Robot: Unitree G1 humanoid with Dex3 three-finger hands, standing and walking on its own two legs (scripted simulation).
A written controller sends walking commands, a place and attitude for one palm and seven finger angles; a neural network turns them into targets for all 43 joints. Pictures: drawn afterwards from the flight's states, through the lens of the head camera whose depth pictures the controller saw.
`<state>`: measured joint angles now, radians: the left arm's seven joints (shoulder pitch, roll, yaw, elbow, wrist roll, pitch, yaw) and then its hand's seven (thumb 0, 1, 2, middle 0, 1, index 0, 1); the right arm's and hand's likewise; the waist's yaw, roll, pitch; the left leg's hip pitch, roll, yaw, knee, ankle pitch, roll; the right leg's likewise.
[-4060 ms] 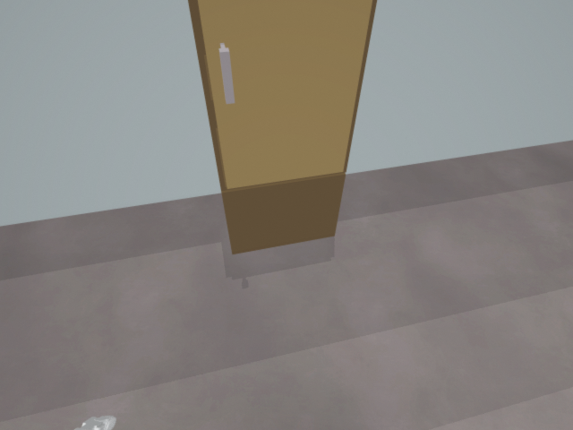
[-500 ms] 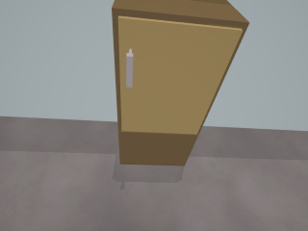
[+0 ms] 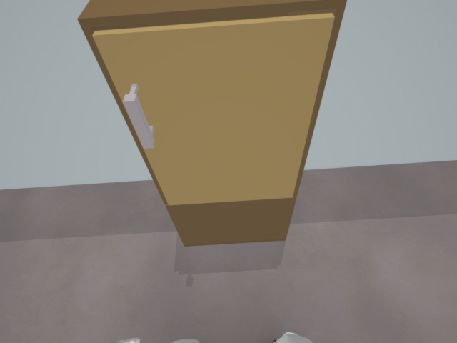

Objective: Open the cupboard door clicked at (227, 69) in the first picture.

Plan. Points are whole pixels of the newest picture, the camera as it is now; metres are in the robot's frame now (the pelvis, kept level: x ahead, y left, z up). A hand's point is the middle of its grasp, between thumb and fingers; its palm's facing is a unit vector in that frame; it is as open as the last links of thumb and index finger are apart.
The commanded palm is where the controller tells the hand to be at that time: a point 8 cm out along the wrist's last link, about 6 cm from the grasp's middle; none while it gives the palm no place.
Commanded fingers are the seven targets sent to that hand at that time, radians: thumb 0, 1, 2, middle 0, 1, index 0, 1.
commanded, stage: come to a stop and stand still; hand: left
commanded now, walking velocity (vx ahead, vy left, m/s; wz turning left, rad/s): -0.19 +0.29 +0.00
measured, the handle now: (141, 116) +0.55 +0.21 +0.07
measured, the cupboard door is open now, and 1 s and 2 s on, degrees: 0 0 0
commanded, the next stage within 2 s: none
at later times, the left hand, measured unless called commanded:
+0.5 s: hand out of the picture -0.05 +0.28 -0.16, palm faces +0.06 -0.98 -0.18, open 7.3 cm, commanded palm none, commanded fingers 0.00 0.90 0.90 -0.20 -0.30 -0.20 -0.30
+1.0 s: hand out of the picture +0.03 +0.20 -0.16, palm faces -0.04 -0.98 -0.21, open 7.2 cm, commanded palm none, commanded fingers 0.00 0.90 0.90 -0.20 -0.30 -0.20 -0.30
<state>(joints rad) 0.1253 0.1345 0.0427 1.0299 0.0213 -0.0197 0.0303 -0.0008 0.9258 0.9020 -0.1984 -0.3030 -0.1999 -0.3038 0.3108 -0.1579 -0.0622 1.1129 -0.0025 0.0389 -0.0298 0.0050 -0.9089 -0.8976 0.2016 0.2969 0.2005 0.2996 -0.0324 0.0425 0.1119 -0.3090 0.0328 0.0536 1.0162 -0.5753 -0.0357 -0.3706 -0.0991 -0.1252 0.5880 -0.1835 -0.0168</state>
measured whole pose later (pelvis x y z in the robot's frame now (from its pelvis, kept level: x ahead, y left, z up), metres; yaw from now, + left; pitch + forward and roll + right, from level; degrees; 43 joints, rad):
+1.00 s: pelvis -0.05 +0.03 +0.01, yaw -2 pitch +0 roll +0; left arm 0.14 0.15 0.03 1.09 0.01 0.00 0.03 0.01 0.94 0.90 -0.20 -0.30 -0.20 -0.30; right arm 0.42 -0.08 -0.01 1.18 -0.01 -0.01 -0.04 0.00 -0.90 -0.90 0.20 0.30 0.20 0.30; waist -0.07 0.03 0.01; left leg -0.15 0.06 0.06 0.48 -0.33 -0.03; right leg -0.22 -0.02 -0.07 0.48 -0.27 0.00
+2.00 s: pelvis -0.08 +0.03 +0.02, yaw -2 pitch -2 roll +0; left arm 0.28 0.14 0.01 1.15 0.01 0.00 0.04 0.00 0.92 0.90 -0.20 -0.30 -0.20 -0.30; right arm 0.34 -0.10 0.00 1.17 -0.01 -0.02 -0.04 0.00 -0.91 -0.90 0.20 0.30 0.20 0.30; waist 0.00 0.00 0.03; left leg -0.10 0.05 0.06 0.38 -0.25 -0.03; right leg -0.17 -0.03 -0.07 0.40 -0.20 0.00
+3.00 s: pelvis -0.07 +0.02 +0.01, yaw -1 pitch -1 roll +1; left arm 0.24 0.16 0.00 1.11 0.01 -0.02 0.03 0.00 0.92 0.90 -0.20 -0.30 -0.20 -0.30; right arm 0.28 -0.17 0.01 1.10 -0.02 -0.03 -0.02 0.01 -0.91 -0.90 0.20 0.30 0.20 0.30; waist 0.00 0.02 0.04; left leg -0.14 0.04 0.06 0.44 -0.29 -0.03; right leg -0.24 -0.04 -0.07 0.52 -0.27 -0.01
